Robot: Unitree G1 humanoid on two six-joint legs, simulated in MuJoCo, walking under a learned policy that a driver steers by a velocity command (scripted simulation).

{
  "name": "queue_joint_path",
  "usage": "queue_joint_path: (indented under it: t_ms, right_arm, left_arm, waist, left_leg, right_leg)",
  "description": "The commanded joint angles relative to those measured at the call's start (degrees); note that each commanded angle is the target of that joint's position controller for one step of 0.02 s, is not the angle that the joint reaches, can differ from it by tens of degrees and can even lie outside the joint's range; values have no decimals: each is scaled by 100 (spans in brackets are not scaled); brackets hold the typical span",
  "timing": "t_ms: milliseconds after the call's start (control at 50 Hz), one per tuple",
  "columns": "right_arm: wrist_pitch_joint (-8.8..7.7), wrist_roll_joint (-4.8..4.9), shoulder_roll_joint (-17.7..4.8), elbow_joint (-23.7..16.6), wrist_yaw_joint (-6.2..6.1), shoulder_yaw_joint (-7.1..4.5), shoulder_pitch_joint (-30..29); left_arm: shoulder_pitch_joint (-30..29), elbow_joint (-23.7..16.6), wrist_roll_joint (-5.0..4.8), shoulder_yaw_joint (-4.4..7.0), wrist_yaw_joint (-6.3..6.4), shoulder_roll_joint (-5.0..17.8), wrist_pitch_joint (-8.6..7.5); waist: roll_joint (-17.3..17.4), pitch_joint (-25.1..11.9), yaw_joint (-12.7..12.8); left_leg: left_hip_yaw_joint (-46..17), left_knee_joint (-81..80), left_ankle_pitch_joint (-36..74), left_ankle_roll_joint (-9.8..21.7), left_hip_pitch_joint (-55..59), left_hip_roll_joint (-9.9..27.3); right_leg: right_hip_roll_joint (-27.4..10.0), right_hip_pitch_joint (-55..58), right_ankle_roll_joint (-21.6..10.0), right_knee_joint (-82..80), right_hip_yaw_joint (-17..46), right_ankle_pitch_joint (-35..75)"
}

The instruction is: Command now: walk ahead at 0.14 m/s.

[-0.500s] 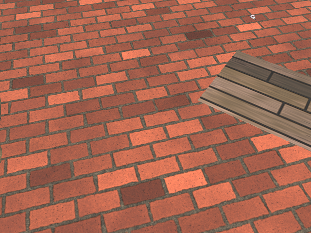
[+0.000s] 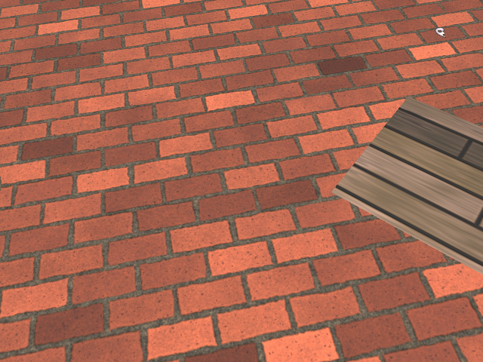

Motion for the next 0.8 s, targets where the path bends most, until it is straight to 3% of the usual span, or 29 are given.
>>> queue_joint_path:
  t_ms: [20,80,120,140,160,180,200,220,240,320,440,800]
  right_arm:
    - [109,-5,-244,-21,-15,-50,531]
    - [176,-7,-338,-61,-20,-87,235]
    - [158,-66,-342,-2,-21,-107,285]
    - [148,-124,-459,30,-30,-133,316]
    - [142,-128,-700,30,-57,-176,352]
    - [167,-53,-898,35,-77,-214,189]
    - [182,-1,-558,96,-41,-165,83]
    - [180,10,-363,94,-9,-132,-17]
    - [161,-22,-344,99,2,-117,-91]
    - [79,-9,-403,283,-5,-135,45]
    - [134,10,-385,442,-32,-129,-1]
    - [284,-3,-270,757,-67,-93,-88]
  left_arm:
    - [-294,-262,-32,156,101,910,0]
    - [-232,-131,-59,126,123,836,96]
    - [-288,-80,-151,89,140,732,150]
    - [-72,-7,-161,57,142,617,159]
    - [194,24,-70,33,141,522,152]
    - [715,143,-42,58,141,483,151]
    - [614,155,-53,24,187,382,204]
    - [323,118,-72,45,219,513,269]
    - [177,97,-96,57,252,548,328]
    - [166,166,-100,77,263,575,392]
    - [207,325,-130,91,269,510,434]
    - [458,653,-110,26,313,376,436]
  waist:
    - [-757,-892,-256]
    - [-743,-655,-179]
    - [-632,-547,-313]
    - [-429,-517,-287]
    - [-68,-593,-81]
    - [531,-611,309]
    - [655,-573,224]
    - [450,-358,102]
    - [310,-317,70]
    - [101,-516,-2]
    - [-154,-535,-33]
    - [-232,-77,-74]
  left_leg:
    - [75,-730,656,-50,1189,-34]
    - [46,-1246,541,11,1314,-53]
    - [141,-2064,907,141,1763,-129]
    - [-2,-2456,1587,221,2073,-7]
    - [-290,-2402,2507,338,2471,312]
    - [-470,-2252,2598,581,2684,516]
    - [-454,-2374,1632,592,2239,400]
    - [-369,-2459,1219,477,1942,213]
    - [-276,-2437,1291,386,1880,127]
    - [-124,-2177,2060,377,2190,8]
    - [-50,-2047,2274,424,2305,-55]
    - [69,-2291,1329,288,2247,-222]
  right_leg:
    - [-1435,-9,-818,-393,522,3405]
    - [-1506,-19,-794,-392,751,2056]
    - [-1337,-109,-582,-130,795,1046]
    - [-1118,-164,-336,45,786,466]
    - [-804,-356,-102,330,653,-222]
    - [-407,-656,82,357,413,-953]
    - [-352,-322,191,296,253,-984]
    - [-364,-224,234,320,236,-912]
    - [-401,-178,225,353,262,-763]
    - [-509,23,201,452,339,-76]
    - [-538,153,250,564,322,286]
    - [-589,-48,283,283,361,-424]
